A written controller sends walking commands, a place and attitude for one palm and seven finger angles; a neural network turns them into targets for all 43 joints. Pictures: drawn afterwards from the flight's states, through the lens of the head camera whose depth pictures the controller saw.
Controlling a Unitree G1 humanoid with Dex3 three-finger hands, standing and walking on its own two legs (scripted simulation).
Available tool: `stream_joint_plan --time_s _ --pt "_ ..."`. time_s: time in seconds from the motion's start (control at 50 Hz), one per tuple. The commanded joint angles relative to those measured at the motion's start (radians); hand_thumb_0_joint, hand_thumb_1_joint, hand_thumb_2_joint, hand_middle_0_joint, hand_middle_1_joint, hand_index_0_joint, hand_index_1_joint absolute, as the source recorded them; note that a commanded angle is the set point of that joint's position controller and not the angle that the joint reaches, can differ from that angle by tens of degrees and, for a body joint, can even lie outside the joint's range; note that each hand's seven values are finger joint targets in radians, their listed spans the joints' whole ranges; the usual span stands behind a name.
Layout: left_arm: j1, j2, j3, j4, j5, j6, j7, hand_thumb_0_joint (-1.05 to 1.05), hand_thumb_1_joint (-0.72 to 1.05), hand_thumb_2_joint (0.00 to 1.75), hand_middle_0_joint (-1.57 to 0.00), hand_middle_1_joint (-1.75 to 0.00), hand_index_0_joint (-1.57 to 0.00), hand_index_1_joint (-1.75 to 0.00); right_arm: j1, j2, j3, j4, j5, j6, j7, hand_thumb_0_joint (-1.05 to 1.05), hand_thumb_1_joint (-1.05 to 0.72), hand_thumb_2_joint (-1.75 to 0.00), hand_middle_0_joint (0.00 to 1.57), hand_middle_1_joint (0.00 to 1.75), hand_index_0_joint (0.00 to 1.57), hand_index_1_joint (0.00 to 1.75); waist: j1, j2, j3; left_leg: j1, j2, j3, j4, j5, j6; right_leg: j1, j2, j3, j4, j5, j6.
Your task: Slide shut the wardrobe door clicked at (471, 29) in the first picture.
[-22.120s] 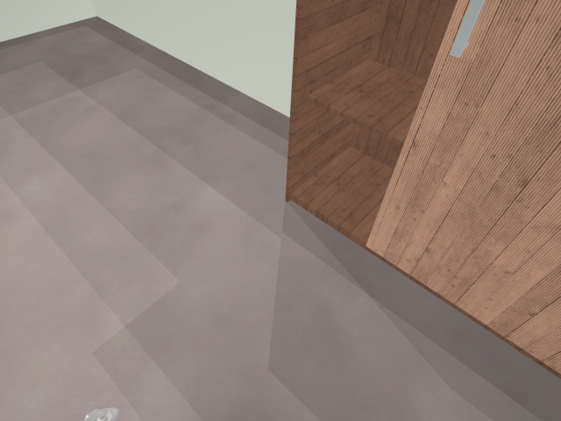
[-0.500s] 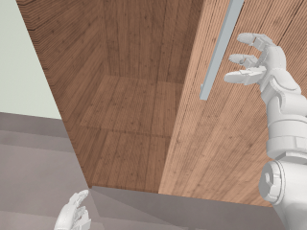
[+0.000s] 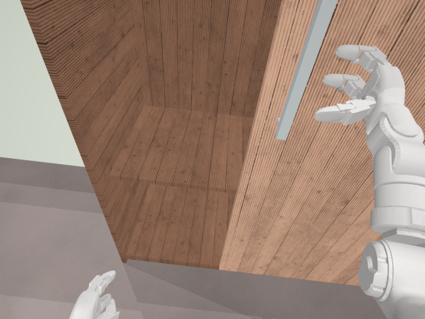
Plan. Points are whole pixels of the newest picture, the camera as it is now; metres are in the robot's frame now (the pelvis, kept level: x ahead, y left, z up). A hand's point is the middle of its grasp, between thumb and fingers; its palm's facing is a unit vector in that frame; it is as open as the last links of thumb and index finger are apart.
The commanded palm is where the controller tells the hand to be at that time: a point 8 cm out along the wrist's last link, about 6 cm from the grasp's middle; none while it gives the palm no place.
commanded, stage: move the hooked fingers beside the handle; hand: right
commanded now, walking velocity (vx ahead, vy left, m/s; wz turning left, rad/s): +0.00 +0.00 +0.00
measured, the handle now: (299, 71) +0.49 -0.11 +0.27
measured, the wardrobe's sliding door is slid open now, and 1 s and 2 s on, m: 0.44 0.44 0.44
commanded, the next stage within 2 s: none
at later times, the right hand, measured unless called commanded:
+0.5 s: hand (334, 101) +0.43 -0.17 +0.25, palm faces +0.07 +1.00 -0.03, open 14.0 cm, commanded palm +0.40 -0.22 +0.25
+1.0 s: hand (337, 97) +0.41 -0.16 +0.27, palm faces +0.04 +1.00 -0.01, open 14.0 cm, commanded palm +0.40 -0.22 +0.25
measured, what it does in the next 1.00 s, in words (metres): stands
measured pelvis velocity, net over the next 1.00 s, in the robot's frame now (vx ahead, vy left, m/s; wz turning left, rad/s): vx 0.00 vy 0.00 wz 0.00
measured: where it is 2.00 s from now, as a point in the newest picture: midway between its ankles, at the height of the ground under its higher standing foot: outside the picture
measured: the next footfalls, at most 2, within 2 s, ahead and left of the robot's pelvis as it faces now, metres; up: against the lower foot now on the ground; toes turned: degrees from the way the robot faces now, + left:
none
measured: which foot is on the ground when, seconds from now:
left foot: down 0.00-1.00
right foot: down 0.00-1.00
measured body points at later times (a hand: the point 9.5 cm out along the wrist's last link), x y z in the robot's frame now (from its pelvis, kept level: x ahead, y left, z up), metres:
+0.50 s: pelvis -0.01 +0.01 +0.00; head -0.02 +0.04 +0.45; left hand +0.15 +0.25 -0.10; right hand +0.42 -0.23 +0.25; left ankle +0.01 +0.10 -0.74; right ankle -0.02 -0.10 -0.74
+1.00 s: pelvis +0.00 +0.00 +0.00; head -0.02 +0.03 +0.45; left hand +0.15 +0.25 -0.10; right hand +0.40 -0.22 +0.27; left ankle +0.01 +0.10 -0.74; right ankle -0.02 -0.10 -0.74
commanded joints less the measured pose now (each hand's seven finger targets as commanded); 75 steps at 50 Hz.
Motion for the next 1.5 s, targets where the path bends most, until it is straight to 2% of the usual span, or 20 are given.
stream_joint_plan --time_s 0.0,0.06,0.18,0.24,0.3,0.36,0.42,0.46,0.5,0.56,0.66,0.7,0.8,0.84,1.0,1.06,1.14,1.26,1.36,1.48 --pt "-0.105 0.118 0.04 -0.133 -0.004 -0.024 -0.001 0.0 0.9 0.9 -0.2 -0.3 -0.2 -0.3 -0.346 -0.195 -0.049 -0.033 0.005 0.019 -0.006 0.0 0.5 -0.3 0.3 1.2 0.3 1.2 -0.006 0.119 -0.166 0.081 0.008 -0.063 -0.026 0.246 0.008 -0.015 -0.011 0.072 -0.035 0.228 -0.013" --pt "-0.116 0.121 0.039 -0.15 -0.005 0.005 0.003 0.0 0.9 0.9 -0.2 -0.3 -0.2 -0.3 -0.328 -0.272 -0.103 -0.034 -0.006 0.031 -0.016 0.0 0.5 -0.3 0.3 1.2 0.3 1.2 -0.016 0.137 -0.165 0.096 0.015 -0.077 -0.037 0.215 0.002 -0.04 -0.01 0.061 -0.034 0.194 -0.019" --pt "-0.148 0.093 0.037 -0.203 0.007 -0.03 0.01 0.0 0.9 0.9 -0.2 -0.3 -0.2 -0.3 -0.602 -0.329 -0.1 -0.44 0.001 -0.14 -0.026 0.0 0.5 -0.3 0.3 1.2 0.3 1.2 0.001 0.026 -0.426 0.209 0.013 -0.105 -0.009 0.329 0.001 0.116 -0.007 0.074 -0.007 0.304 -0.028" --pt "-0.143 0.092 0.029 -0.176 0.003 -0.037 0.018 0.0 0.9 0.9 -0.2 -0.3 -0.2 -0.3 -0.587 -0.293 -0.079 -0.335 0.011 -0.128 -0.003 0.0 0.5 -0.3 0.3 1.2 0.3 1.2 0.013 0.019 -0.369 0.184 0.01 -0.095 -0.015 0.328 0.001 0.106 -0.004 0.069 -0.01 0.289 -0.024" --pt "-0.123 0.103 0.027 -0.131 -0.011 -0.033 0.022 0.0 0.9 0.9 -0.2 -0.3 -0.2 -0.3 -0.53 -0.186 0.014 -0.081 0.002 -0.038 0.014 0.0 0.5 -0.3 0.3 1.2 0.3 1.2 0.036 0.004 -0.158 0.049 0.01 -0.083 -0.055 0.183 0.004 0.023 -0.005 0.071 -0.031 0.155 -0.021" --pt "-0.09 0.126 0.032 -0.109 -0.015 -0.017 0.023 0.0 0.9 0.9 -0.2 -0.3 -0.2 -0.3 -0.417 -0.211 -0.014 0.137 -0.005 0.036 0.02 0.0 0.5 -0.3 0.3 1.2 0.3 1.2 0.025 0.09 -0.075 0.007 0.012 -0.08 -0.074 0.094 0.003 -0.055 -0.004 0.074 -0.036 0.088 -0.02" --pt "-0.083 0.121 0.04 -0.137 -0.009 -0.026 0.019 0.0 0.9 0.9 -0.2 -0.3 -0.2 -0.3 -0.522 -0.197 0.004 0.039 0.004 -0.004 0.024 0.0 0.5 -0.3 0.3 1.2 0.3 1.2 0.034 0.111 -0.221 0.063 0.017 -0.087 -0.044 0.171 0.001 -0.014 -0.001 0.073 -0.019 0.15 -0.026" --pt "-0.088 0.115 0.043 -0.16 0.0 -0.035 0.013 0.0 0.9 0.9 -0.2 -0.3 -0.2 -0.3 -0.546 -0.297 -0.078 -0.109 0.012 -0.087 0.014 0.0 0.5 -0.3 0.3 1.2 0.3 1.2 0.008 0.102 -0.351 0.167 0.018 -0.098 -0.016 0.276 0.002 0.02 -0.001 0.071 -0.002 0.235 -0.028" --pt "-0.105 0.1 0.039 -0.182 0.003 -0.047 0.011 0.0 0.9 0.9 -0.2 -0.3 -0.2 -0.3 -0.63 -0.31 -0.083 -0.26 0.014 -0.16 0.01 0.0 0.5 -0.3 0.3 1.2 0.3 1.2 0.006 0.037 -0.443 0.217 0.019 -0.108 0.0 0.34 0.001 0.075 0.004 0.071 0.003 0.286 -0.03" --pt "-0.101 0.102 0.04 -0.168 0.004 -0.051 0.009 0.0 0.9 0.9 -0.2 -0.3 -0.2 -0.3 -0.615 -0.329 -0.097 -0.254 0.004 -0.181 -0.008 0.0 0.5 -0.3 0.3 1.2 0.3 1.2 0.006 0.058 -0.387 0.194 0.012 -0.099 -0.007 0.322 0.0 0.067 -0.006 0.076 -0.005 0.286 -0.03" --pt "-0.094 0.117 0.037 -0.145 -0.006 -0.025 0.01 0.0 0.9 0.9 -0.2 -0.3 -0.2 -0.3 -0.422 -0.333 -0.12 -0.018 -0.029 -0.048 -0.011 0.0 0.5 -0.3 0.3 1.2 0.3 1.2 -0.015 0.044 -0.19 0.123 0.017 -0.088 -0.035 0.24 0.003 -0.036 -0.003 0.056 -0.034 0.201 -0.023" --pt "-0.083 0.119 0.036 -0.145 -0.01 -0.016 0.01 0.0 0.9 0.9 -0.2 -0.3 -0.2 -0.3 -0.421 -0.276 -0.062 0.035 -0.03 -0.011 0.001 0.0 0.5 -0.3 0.3 1.2 0.3 1.2 0.004 0.065 -0.136 0.079 0.016 -0.084 -0.046 0.198 0.001 -0.054 -0.007 0.057 -0.04 0.163 -0.024" --pt "-0.097 0.114 0.05 -0.193 -0.002 -0.033 0.005 0.0 0.9 0.9 -0.2 -0.3 -0.2 -0.3 -0.486 -0.282 -0.081 -0.229 0.011 -0.085 0.028 0.0 0.5 -0.3 0.3 1.2 0.3 1.2 0.003 0.086 -0.367 0.186 0.01 -0.09 -0.012 0.324 0.003 0.058 -0.008 0.065 -0.011 0.283 -0.03" --pt "-0.113 0.102 0.047 -0.202 -0.002 -0.047 0.004 0.0 0.9 0.9 -0.2 -0.3 -0.2 -0.3 -0.555 -0.233 -0.044 -0.35 0.027 -0.123 0.032 0.0 0.5 -0.3 0.3 1.2 0.3 1.2 0.012 0.031 -0.416 0.184 0.007 -0.09 -0.003 0.358 0.004 0.12 -0.005 0.069 0.0 0.33 -0.028" --pt "-0.111 0.111 0.034 -0.131 -0.008 -0.026 0.013 0.0 0.9 0.9 -0.2 -0.3 -0.2 -0.3 -0.492 -0.244 -0.045 -0.084 -0.013 -0.004 -0.034 0.0 0.5 -0.3 0.3 1.2 0.3 1.2 0.019 0.043 -0.147 0.041 0.007 -0.08 -0.052 0.132 0.002 -0.009 -0.007 0.074 -0.036 0.138 -0.02" --pt "-0.106 0.114 0.036 -0.14 -0.004 -0.011 0.014 0.0 0.9 0.9 -0.2 -0.3 -0.2 -0.3 -0.458 -0.271 -0.065 -0.042 -0.022 0.004 -0.037 0.0 0.5 -0.3 0.3 1.2 0.3 1.2 0.008 0.077 -0.191 0.079 0.013 -0.088 -0.045 0.162 0.002 -0.016 -0.008 0.067 -0.028 0.161 -0.023" --pt "-0.113 0.102 0.035 -0.175 0.001 -0.023 0.016 0.0 0.9 0.9 -0.2 -0.3 -0.2 -0.3 -0.571 -0.296 -0.073 -0.186 -0.006 -0.087 -0.008 0.0 0.5 -0.3 0.3 1.2 0.3 1.2 0.014 0.077 -0.349 0.179 0.016 -0.099 -0.014 0.303 0.0 0.046 -0.004 0.065 -0.012 0.256 -0.028" --pt "-0.108 0.102 0.036 -0.162 -0.005 -0.038 0.012 0.0 0.9 0.9 -0.2 -0.3 -0.2 -0.3 -0.563 -0.22 -0.012 -0.163 0.001 -0.099 0.017 0.0 0.5 -0.3 0.3 1.2 0.3 1.2 0.025 -0.002 -0.285 0.104 0.008 -0.085 -0.024 0.269 0.009 0.071 -0.007 0.075 -0.007 0.254 -0.022" --pt "-0.093 0.118 0.04 -0.145 -0.006 -0.021 0.011 0.0 0.9 0.9 -0.2 -0.3 -0.2 -0.3 -0.445 -0.24 -0.053 -0.047 0.004 -0.022 0.006 0.0 0.5 -0.3 0.3 1.2 0.3 1.2 0.007 0.058 -0.216 0.086 0.007 -0.074 -0.029 0.235 0.01 0.008 -0.008 0.075 -0.017 0.226 -0.019" --pt "-0.098 0.11 0.044 -0.171 0.002 -0.023 0.006 0.0 0.9 0.9 -0.2 -0.3 -0.2 -0.3 -0.528 -0.281 -0.074 -0.237 0.0 -0.085 -0.016 0.0 0.5 -0.3 0.3 1.2 0.3 1.2 0.008 0.045 -0.317 0.141 0.007 -0.083 -0.015 0.288 0.008 0.059 -0.012 0.081 -0.011 0.286 -0.023"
